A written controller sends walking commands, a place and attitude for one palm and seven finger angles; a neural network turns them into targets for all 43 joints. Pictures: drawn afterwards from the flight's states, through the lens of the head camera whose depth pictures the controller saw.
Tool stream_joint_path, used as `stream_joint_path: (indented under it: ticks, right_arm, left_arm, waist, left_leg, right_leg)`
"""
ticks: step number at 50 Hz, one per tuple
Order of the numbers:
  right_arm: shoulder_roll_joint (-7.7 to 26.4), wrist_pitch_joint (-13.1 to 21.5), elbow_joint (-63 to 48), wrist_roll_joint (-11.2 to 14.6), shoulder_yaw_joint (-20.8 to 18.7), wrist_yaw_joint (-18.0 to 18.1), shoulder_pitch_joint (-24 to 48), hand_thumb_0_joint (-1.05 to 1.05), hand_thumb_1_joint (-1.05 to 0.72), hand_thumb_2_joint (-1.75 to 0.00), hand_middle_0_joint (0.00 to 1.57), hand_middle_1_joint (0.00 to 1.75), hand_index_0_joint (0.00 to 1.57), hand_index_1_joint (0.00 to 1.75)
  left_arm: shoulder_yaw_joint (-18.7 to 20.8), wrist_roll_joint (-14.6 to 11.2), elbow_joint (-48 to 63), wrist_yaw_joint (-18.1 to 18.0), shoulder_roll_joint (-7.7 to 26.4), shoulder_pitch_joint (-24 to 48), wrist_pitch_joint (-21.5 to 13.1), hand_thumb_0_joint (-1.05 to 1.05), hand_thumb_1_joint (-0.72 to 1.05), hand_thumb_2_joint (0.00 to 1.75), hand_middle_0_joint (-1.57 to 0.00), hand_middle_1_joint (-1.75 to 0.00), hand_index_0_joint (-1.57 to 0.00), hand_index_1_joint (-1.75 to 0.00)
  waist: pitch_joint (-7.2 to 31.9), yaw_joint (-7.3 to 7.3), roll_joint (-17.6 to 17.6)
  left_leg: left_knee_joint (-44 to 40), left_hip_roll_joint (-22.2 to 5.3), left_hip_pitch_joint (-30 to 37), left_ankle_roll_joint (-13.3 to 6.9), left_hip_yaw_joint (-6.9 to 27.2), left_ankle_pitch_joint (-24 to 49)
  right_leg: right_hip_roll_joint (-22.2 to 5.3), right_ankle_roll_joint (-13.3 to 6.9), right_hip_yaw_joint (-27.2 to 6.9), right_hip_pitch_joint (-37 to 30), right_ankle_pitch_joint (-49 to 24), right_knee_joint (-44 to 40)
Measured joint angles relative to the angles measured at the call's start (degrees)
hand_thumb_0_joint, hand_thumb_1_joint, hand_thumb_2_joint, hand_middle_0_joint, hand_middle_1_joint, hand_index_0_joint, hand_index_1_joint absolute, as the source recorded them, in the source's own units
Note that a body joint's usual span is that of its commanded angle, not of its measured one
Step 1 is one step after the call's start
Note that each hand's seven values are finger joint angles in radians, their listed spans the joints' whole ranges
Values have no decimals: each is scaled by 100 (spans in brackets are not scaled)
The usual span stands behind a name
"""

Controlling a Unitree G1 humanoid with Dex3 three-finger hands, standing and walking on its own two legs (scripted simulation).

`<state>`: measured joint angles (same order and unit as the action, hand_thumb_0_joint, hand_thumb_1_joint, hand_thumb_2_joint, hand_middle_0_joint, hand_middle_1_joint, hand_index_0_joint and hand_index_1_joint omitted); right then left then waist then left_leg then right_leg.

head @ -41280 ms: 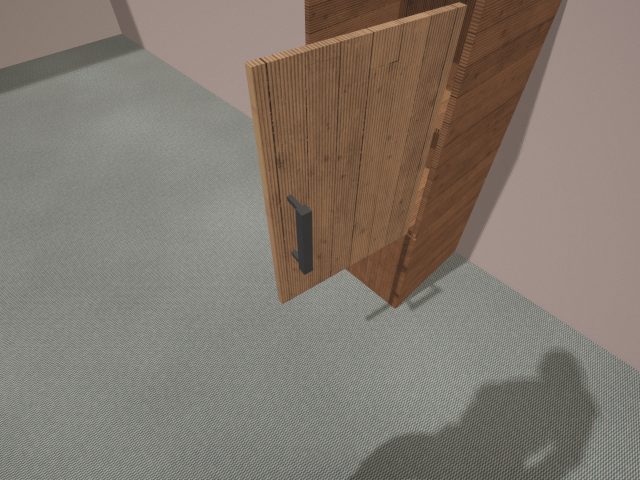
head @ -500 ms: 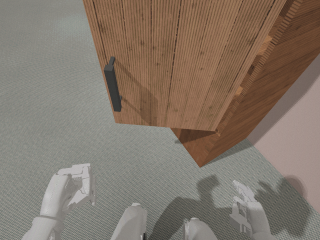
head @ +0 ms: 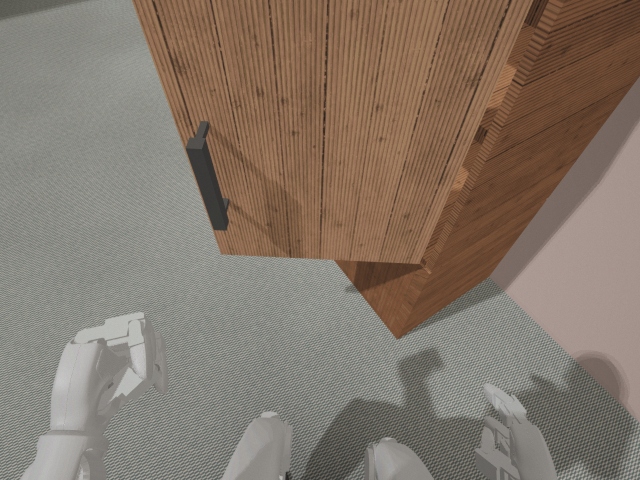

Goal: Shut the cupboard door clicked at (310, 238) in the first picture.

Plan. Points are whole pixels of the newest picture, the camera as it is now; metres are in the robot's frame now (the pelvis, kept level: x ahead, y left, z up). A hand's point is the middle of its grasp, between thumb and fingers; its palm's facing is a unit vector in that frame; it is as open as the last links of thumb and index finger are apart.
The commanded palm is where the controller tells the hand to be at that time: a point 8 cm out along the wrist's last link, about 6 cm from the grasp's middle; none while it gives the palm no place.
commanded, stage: bring the fist close to the handle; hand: left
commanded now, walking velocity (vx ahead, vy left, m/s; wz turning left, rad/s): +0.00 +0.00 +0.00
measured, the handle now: (212, 179) +0.52 +0.21 +0.03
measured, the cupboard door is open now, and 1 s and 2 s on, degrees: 54 54 51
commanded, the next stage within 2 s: push the door shut along its arc in 1.48 s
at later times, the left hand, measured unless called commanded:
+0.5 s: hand (193, 311) +0.30 +0.18 +0.04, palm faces -0.02 -1.00 -0.03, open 3.1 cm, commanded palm +0.29 +0.23 +0.04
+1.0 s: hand (211, 246) +0.40 +0.18 +0.04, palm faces +0.02 -1.00 -0.06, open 3.1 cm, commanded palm +0.38 +0.22 +0.03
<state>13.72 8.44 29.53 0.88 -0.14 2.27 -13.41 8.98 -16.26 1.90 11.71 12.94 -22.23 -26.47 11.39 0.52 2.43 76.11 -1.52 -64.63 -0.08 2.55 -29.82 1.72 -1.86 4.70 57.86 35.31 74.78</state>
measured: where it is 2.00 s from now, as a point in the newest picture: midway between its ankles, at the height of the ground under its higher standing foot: outside the picture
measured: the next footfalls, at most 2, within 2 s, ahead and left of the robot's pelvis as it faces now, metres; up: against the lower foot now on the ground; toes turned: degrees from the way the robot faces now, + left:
none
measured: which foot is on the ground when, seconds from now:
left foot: down 0.00-1.00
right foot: down 0.00-1.00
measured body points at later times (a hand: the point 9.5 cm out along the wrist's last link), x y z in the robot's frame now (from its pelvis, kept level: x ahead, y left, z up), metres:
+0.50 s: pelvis +0.00 +0.01 +0.00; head +0.09 +0.01 +0.44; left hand +0.30 +0.23 +0.04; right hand +0.16 -0.24 -0.09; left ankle +0.06 +0.12 -0.61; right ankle +0.01 -0.11 -0.61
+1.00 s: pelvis +0.00 +0.01 +0.00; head +0.11 +0.01 +0.43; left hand +0.39 +0.23 +0.04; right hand +0.13 -0.25 -0.12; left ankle +0.06 +0.12 -0.61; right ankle +0.01 -0.11 -0.61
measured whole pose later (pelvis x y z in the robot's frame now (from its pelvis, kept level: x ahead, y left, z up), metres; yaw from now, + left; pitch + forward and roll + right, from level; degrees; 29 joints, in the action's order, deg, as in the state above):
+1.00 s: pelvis +0.00 +0.01 +0.00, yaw -1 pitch +23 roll -3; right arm 14.6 4.2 35.6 -0.1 0.5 0.9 -13.3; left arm 11.2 -9.7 -36.2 7.9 15.5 20.8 -26.8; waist 10.7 -2.5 2.2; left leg 76.0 -1.5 -69.4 -0.8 1.1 -29.1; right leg 1.5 -1.1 3.2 63.3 34.5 75.2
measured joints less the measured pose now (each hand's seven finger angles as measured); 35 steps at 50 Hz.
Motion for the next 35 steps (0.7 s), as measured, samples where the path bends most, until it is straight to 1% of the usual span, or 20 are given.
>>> stream_joint_path:
  ticks: [4,6,8,10,12,14,16,18,21,23,25,29,32,35]
  right_arm:
    - [5,-36,-77,45,57,28,29,1,-90,-90,20,30,20,30]
    - [-5,-16,-120,39,75,55,25,1,-90,-90,21,30,20,30]
    - [-6,34,-135,4,85,81,19,1,-90,-90,21,30,20,30]
    - [6,89,-105,-32,93,87,31,1,-90,-90,21,30,20,30]
    - [28,122,-46,-60,106,76,69,1,-90,-90,21,30,20,30]
    - [47,118,21,-65,124,56,116,1,-90,-90,21,30,20,30]
    - [55,79,69,-50,144,38,147,1,-90,-90,21,30,20,30]
    - [51,21,83,-23,162,29,145,1,-90,-90,21,30,20,30]
    - [36,-52,83,3,174,33,92,1,-90,-90,21,30,20,30]
    - [27,-72,106,-8,172,41,39,1,-90,-90,21,30,20,30]
    - [20,-82,156,-29,157,34,-13,1,-90,-90,21,30,20,30]
    - [50,-116,289,-70,122,-22,-89,1,-90,-90,21,30,20,30]
    - [93,-177,357,-70,100,-67,-99,1,-90,-90,21,30,20,30]
    - [128,-230,378,-48,77,-76,-80,1,-90,-90,21,30,20,30]
  left_arm:
    - [-204,61,-223,204,0,-24,307,1,90,90,-130,-150,-130,-150]
    - [-294,95,-223,243,14,-73,379,2,90,90,-130,-150,-130,-150]
    - [-336,129,-162,179,36,-49,308,2,90,90,-130,-150,-130,-150]
    - [-313,148,-159,64,46,125,117,2,90,90,-130,-150,-130,-150]
    - [-249,157,-259,-48,34,450,-58,2,90,90,-131,-150,-130,-150]
    - [-188,171,-452,-98,24,843,-105,2,90,90,-131,-150,-130,-150]
    - [-170,192,-684,-71,29,1198,21,2,90,90,-131,-150,-130,-150]
    - [-196,229,-892,3,55,1443,271,1,90,90,-130,-150,-130,-150]
    - [-257,296,-1102,45,97,1644,636,2,90,90,-130,-150,-130,-150]
    - [-239,310,-1176,-22,103,1734,723,2,90,90,-130,-150,-130,-150]
    - [-155,291,-1251,-142,87,1839,648,2,90,90,-130,-150,-130,-150]
    - [47,294,-1572,-327,64,2185,312,2,90,90,-130,-150,-130,-150]
    - [55,361,-1958,-294,101,2489,211,2,90,90,-130,-150,-130,-150]
    - [-54,413,-2305,-174,101,2727,280,1,90,90,-130,-150,-130,-150]
  waist:
    - [-24,6,30]
    - [-41,3,24]
    - [-51,7,19]
    - [-50,16,13]
    - [-52,21,16]
    - [-53,17,12]
    - [-55,-2,8]
    - [-67,-34,8]
    - [-97,-99,13]
    - [-100,-133,7]
    - [-82,-156,-9]
    - [-22,-168,-27]
    - [-10,-173,-26]
    - [-53,-192,-14]
  left_leg:
    - [-51,10,32,-15,-15,32]
    - [-74,5,46,-18,-24,43]
    - [-61,3,28,-18,-15,43]
    - [-9,10,-36,-15,5,35]
    - [75,20,-138,-12,32,22]
    - [156,27,-245,-13,48,10]
    - [201,28,-323,-18,48,4]
    - [193,20,-341,-23,33,6]
    - [88,7,-273,-41,-9,26]
    - [-1,-3,-211,-51,-42,44]
    - [-72,-9,-163,-57,-74,54]
    - [-112,0,-151,-66,-100,46]
    - [-88,15,-192,-76,-105,31]
    - [-83,23,-222,-88,-116,32]
  right_leg:
    - [-10,12,-15,-24,-28,-41]
    - [-6,14,-24,-34,-45,-64]
    - [-3,11,-15,-22,-49,-60]
    - [-7,8,5,29,-37,-14]
    - [-15,5,33,114,-13,63]
    - [-21,3,50,212,8,143]
    - [-22,7,50,290,17,190]
    - [-16,15,34,315,7,181]
    - [-7,32,-10,266,-35,76]
    - [1,42,-45,221,-69,-12]
    - [4,52,-78,188,-90,-78]
    - [-7,66,-103,183,-82,-110]
    - [-22,75,-107,221,-60,-82]
    - [-30,86,-117,252,-62,-75]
